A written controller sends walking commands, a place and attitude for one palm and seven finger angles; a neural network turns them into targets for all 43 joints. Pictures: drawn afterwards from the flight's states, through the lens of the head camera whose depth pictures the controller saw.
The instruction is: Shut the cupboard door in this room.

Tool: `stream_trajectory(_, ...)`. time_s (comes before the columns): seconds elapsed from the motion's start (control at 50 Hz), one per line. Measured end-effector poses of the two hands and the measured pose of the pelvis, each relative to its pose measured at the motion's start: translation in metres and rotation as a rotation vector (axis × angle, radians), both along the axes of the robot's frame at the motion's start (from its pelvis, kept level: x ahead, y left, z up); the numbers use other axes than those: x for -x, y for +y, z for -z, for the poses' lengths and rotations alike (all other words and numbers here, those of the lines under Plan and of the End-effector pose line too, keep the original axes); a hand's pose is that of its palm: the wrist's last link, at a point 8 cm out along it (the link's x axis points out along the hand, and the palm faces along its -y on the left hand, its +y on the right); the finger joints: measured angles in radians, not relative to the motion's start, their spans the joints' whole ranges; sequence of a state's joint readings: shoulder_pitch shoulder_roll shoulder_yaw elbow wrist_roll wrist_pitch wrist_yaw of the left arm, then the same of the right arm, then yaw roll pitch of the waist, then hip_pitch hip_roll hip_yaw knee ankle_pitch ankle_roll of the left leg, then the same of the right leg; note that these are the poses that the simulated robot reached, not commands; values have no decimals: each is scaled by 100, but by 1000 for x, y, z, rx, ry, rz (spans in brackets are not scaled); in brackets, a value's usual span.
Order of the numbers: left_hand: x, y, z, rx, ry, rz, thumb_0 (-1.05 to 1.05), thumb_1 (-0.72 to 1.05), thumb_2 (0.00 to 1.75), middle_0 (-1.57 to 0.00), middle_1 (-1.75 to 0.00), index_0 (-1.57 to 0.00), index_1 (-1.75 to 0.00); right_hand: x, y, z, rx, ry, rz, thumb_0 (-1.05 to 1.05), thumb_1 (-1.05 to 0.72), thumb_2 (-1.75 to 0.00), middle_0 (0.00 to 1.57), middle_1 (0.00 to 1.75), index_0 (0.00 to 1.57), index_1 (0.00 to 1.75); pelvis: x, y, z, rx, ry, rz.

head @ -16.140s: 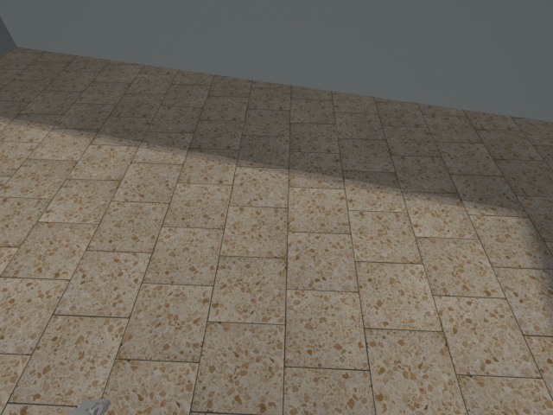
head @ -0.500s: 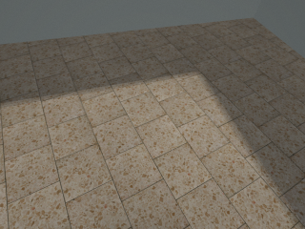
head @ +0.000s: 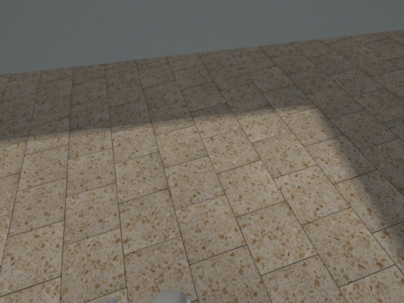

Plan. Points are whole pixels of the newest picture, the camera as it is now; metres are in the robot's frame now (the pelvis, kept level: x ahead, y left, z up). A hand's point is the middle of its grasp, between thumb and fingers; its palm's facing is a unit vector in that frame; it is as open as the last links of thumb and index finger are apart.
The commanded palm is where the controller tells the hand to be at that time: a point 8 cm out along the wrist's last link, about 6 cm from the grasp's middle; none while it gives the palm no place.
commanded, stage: turn or walk to find it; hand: left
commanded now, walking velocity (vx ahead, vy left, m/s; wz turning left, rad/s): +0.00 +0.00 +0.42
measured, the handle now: out of the picture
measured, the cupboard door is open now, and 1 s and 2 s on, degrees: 79 79 79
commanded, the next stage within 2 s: stand and wait in 1.14 s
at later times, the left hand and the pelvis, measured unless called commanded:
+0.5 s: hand out of the picture -0.02 +0.27 -0.17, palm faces +0.26 -0.93 -0.25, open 7.3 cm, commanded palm none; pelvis -0.03 +0.04 +0.00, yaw +12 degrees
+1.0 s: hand out of the picture -0.06 +0.18 -0.15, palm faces +0.43 -0.86 -0.27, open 7.3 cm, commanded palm none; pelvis -0.04 -0.02 +0.01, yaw +26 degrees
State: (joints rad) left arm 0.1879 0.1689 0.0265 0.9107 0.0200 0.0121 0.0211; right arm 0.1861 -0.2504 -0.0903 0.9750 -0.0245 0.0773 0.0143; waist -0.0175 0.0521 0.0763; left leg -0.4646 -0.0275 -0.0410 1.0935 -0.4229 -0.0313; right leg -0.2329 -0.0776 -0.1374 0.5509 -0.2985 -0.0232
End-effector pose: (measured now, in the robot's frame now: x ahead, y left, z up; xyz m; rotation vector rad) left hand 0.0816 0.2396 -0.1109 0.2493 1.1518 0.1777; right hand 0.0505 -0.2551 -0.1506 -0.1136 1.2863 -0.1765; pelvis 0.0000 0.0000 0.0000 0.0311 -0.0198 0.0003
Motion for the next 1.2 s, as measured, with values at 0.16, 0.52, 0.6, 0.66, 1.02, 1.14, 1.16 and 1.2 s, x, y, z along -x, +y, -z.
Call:
stream_trajectory(0.16, 52, 5, 10, 34, 72, -102, 0, 91, 90, -20, -30, -21, -30, -9, 4, -10, 29, 40, -95, 0, -91, -90, 20, 30, 19, 30, 6, 4, -3, -7, 0, -83)
stream_trajectory(0.52, 117, 72, 23, 50, 113, -297, 1, 91, 90, -20, -30, -20, -30, -51, 78, -32, 59, -79, -300, 0, -90, -90, 20, 30, 20, 30, 26, 41, -5, 48, 8, -224)
stream_trajectory(0.6, 104, 66, 15, 36, 59, -299, 0, 91, 90, -20, -30, -20, -30, -45, 74, -26, 36, -62, -307, 0, -90, -90, 20, 30, 20, 30, 29, 34, -5, 41, 11, -256)
stream_trajectory(0.66, 94, 55, 10, 23, 19, -297, 0, 91, 90, -20, -30, -20, -30, -40, 63, -17, 20, -41, -309, 0, -90, -90, 20, 30, 20, 30, 30, 23, -2, 31, 13, -280)
stream_trajectory(1.02, 172, -19, 4, 36, 63, -481, 0, 91, 90, -20, -30, -21, -30, -54, 21, -7, 29, 63, -450, 0, -91, -90, 20, 30, 19, 30, 37, -16, -5, -16, 2, -458)
stream_trajectory(1.14, 227, -15, 21, 69, 129, -578, 0, 91, 90, -21, -30, -21, -30, -80, 56, -13, 52, 6, -558, 0, -91, -90, 20, 30, 19, 30, 50, -5, 0, 0, 6, -517)
stream_trajectory(1.16, 237, -13, 25, 75, 139, -596, 0, 91, 90, -21, -30, -21, -30, -84, 65, -14, 56, -15, -578, 0, -91, -90, 20, 30, 19, 30, 53, -1, 2, 7, 5, -529)
stream_trajectory(1.2, 257, -6, 37, 86, 156, -633, 0, 91, 90, -21, -30, -21, -30, -93, 82, -14, 63, -67, -617, 0, -91, -90, 20, 30, 19, 30, 58, 7, 10, 27, 5, -547)
